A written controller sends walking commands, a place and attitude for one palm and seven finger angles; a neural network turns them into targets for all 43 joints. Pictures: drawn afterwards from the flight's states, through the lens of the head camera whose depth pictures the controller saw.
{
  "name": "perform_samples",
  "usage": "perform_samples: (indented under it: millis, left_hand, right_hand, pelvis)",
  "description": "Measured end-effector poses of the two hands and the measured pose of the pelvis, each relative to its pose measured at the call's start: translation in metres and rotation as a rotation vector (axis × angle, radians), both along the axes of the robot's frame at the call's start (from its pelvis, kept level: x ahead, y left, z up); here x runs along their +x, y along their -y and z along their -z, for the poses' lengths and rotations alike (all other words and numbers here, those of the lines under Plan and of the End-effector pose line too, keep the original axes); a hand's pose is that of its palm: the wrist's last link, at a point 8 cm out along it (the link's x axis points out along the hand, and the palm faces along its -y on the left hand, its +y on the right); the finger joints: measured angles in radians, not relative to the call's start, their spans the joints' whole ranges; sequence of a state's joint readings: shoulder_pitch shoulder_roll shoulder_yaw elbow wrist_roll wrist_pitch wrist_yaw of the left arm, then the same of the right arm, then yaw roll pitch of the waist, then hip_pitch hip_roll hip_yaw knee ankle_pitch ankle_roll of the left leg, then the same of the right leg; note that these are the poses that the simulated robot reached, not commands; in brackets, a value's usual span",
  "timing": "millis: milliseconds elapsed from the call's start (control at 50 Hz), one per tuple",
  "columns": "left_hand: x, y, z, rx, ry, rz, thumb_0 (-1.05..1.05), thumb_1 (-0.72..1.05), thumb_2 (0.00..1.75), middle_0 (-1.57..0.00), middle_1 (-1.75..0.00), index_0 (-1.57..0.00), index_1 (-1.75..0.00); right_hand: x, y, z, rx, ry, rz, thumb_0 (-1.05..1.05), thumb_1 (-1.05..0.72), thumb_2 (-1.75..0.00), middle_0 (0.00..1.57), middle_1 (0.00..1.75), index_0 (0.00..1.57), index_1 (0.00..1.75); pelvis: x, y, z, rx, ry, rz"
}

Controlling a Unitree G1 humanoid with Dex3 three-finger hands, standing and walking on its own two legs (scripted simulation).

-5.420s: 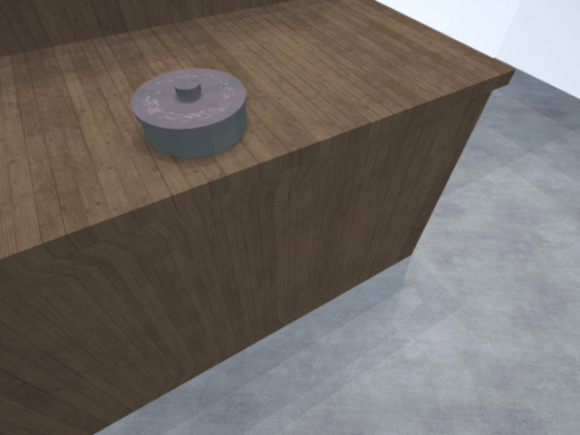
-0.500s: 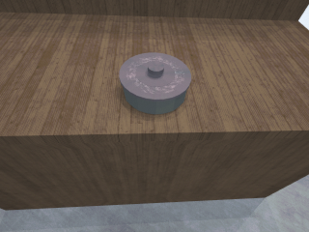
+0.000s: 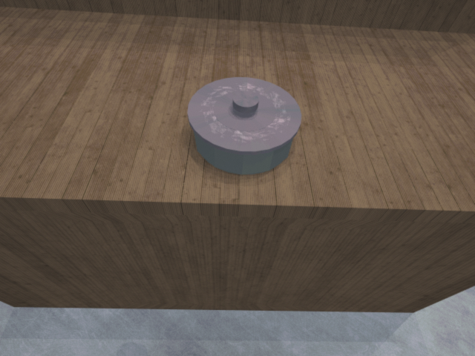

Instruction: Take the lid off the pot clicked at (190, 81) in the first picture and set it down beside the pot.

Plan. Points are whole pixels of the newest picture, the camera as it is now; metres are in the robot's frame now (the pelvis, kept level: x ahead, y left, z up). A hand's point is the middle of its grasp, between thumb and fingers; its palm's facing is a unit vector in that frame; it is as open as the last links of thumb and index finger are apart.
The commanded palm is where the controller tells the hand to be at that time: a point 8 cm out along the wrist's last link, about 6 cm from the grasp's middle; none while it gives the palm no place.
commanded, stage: shuffle to correct the standing spot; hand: left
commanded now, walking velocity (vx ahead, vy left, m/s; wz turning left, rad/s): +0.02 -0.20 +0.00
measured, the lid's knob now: (245, 101) +0.49 +0.02 +0.16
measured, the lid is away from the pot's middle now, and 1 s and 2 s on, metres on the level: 0.00 0.00 0.00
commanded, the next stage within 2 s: come to a stop and stand still in 0.54 s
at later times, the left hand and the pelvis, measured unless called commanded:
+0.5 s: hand out of the picture +0.08 +0.14 -0.17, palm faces +0.08 -0.98 -0.15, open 7.4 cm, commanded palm none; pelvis +0.00 -0.05 +0.01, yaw +3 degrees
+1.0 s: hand out of the picture +0.06 +0.05 -0.18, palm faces +0.09 -0.98 -0.16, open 7.3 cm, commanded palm none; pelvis +0.02 -0.13 +0.00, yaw +3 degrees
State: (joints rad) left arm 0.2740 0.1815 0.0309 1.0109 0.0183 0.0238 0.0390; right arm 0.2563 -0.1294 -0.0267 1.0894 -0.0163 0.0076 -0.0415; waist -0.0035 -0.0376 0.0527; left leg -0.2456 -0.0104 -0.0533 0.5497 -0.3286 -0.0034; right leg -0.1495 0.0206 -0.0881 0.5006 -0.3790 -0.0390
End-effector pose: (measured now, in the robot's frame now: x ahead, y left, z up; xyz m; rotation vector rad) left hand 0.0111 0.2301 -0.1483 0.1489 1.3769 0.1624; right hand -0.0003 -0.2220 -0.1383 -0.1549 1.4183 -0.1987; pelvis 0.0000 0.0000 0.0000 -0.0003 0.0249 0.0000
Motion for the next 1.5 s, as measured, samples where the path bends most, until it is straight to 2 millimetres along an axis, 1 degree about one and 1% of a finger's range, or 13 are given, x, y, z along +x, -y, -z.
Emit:
perform_samples:
  millis: [120, 260, 320, 440, 600, 680, 760, 840, 920, 1020, 1240, 1360, 1500]
  left_hand:
    - [-0.015, 0.016, 0.007, -0.014, -0.012, -0.047, 0.00, 0.91, 0.90, -0.19, -0.30, -0.20, -0.30]
    - [-0.032, 0.034, 0.028, -0.084, -0.090, -0.050, 0.00, 0.91, 0.90, -0.20, -0.30, -0.20, -0.30]
    - [-0.020, 0.036, 0.025, -0.087, -0.088, -0.035, 0.00, 0.91, 0.90, -0.20, -0.30, -0.20, -0.30]
    - [0.031, 0.037, 0.004, -0.062, 0.075, -0.052, 0.00, 0.91, 0.90, -0.20, -0.30, -0.20, -0.30]
    - [0.084, 0.064, -0.017, 0.002, 0.202, 0.016, 0.00, 0.91, 0.90, -0.19, -0.30, -0.19, -0.30]
    - [0.089, 0.085, -0.012, 0.049, 0.227, 0.037, 0.00, 0.91, 0.90, -0.19, -0.30, -0.20, -0.30]
    - [0.073, 0.108, -0.011, 0.029, 0.186, 0.022, 0.00, 0.91, 0.90, -0.19, -0.30, -0.20, -0.30]
    - [0.056, 0.126, -0.001, -0.018, 0.132, 0.014, 0.00, 0.90, 0.90, -0.20, -0.30, -0.20, -0.30]
    - [0.044, 0.131, 0.010, -0.045, 0.090, -0.023, 0.00, 0.91, 0.90, -0.20, -0.30, -0.20, -0.30]
    - [0.034, 0.130, 0.004, -0.029, 0.075, -0.051, 0.00, 0.91, 0.90, -0.20, -0.30, -0.20, -0.30]
    - [0.008, 0.113, -0.016, 0.082, 0.073, -0.039, 0.00, 0.91, 0.90, -0.20, -0.30, -0.20, -0.30]
    - [0.008, 0.111, -0.024, 0.110, 0.092, -0.024, 0.00, 0.90, 0.90, -0.20, -0.30, -0.20, -0.30]
    - [0.022, 0.125, -0.021, 0.073, 0.092, 0.001, 0.00, 0.90, 0.90, -0.20, -0.30, -0.20, -0.30]
  right_hand:
    - [0.014, 0.019, 0.001, -0.031, -0.006, -0.025, 0.01, -0.91, -0.90, 0.20, 0.30, 0.20, 0.30]
    - [0.053, 0.028, -0.005, -0.087, 0.103, -0.043, 0.01, -0.91, -0.90, 0.20, 0.30, 0.20, 0.30]
    - [0.055, 0.029, -0.014, -0.088, 0.136, -0.052, 0.00, -0.91, -0.90, 0.20, 0.30, 0.20, 0.30]
    - [0.043, 0.046, -0.028, -0.076, 0.077, -0.092, 0.00, -0.92, -0.90, 0.20, 0.30, 0.20, 0.30]
    - [0.041, 0.105, -0.019, -0.052, 0.072, -0.066, 0.00, -0.91, -0.90, 0.20, 0.30, 0.20, 0.30]
    - [0.045, 0.145, 0.000, -0.067, 0.060, -0.057, 0.01, -0.91, -0.90, 0.20, 0.30, 0.20, 0.30]
    - [0.059, 0.166, -0.007, -0.092, 0.086, -0.053, 0.01, -0.91, -0.90, 0.20, 0.30, 0.20, 0.30]
    - [0.076, 0.164, -0.014, -0.092, 0.146, -0.056, 0.01, -0.92, -0.90, 0.19, 0.30, 0.20, 0.30]
    - [0.085, 0.146, -0.018, -0.069, 0.158, -0.084, 0.01, -0.92, -0.90, 0.19, 0.30, 0.19, 0.30]
    - [0.097, 0.126, -0.016, -0.016, 0.168, -0.121, 0.00, -0.93, -0.90, 0.20, 0.30, 0.20, 0.30]
    - [0.119, 0.127, -0.006, 0.050, 0.302, -0.152, 0.00, -0.92, -0.90, 0.20, 0.30, 0.20, 0.30]
    - [0.112, 0.132, -0.002, 0.069, 0.300, -0.145, 0.01, -0.91, -0.90, 0.20, 0.30, 0.20, 0.30]
    - [0.083, 0.143, 0.000, 0.051, 0.214, -0.114, 0.00, -0.92, -0.90, 0.20, 0.30, 0.20, 0.30]
  pelvis:
    - [0.003, 0.013, 0.005, -0.020, 0.004, -0.033]
    - [0.010, 0.016, 0.014, -0.016, 0.027, -0.015]
    - [0.008, 0.021, 0.007, -0.021, 0.028, -0.023]
    - [0.005, 0.040, -0.009, -0.044, 0.010, -0.045]
    - [0.007, 0.087, -0.007, -0.048, -0.010, -0.062]
    - [0.009, 0.112, 0.009, -0.020, 0.001, -0.065]
    - [0.014, 0.120, 0.005, -0.019, 0.019, -0.048]
    - [0.021, 0.123, 0.003, -0.027, 0.031, -0.037]
    - [0.025, 0.125, 0.003, -0.025, 0.053, -0.041]
    - [0.022, 0.127, -0.003, -0.005, 0.049, -0.049]
    - [0.017, 0.128, 0.002, -0.011, 0.048, -0.049]
    - [0.019, 0.132, 0.002, 0.001, 0.042, -0.038]
    - [0.023, 0.138, -0.001, 0.006, 0.036, -0.029]
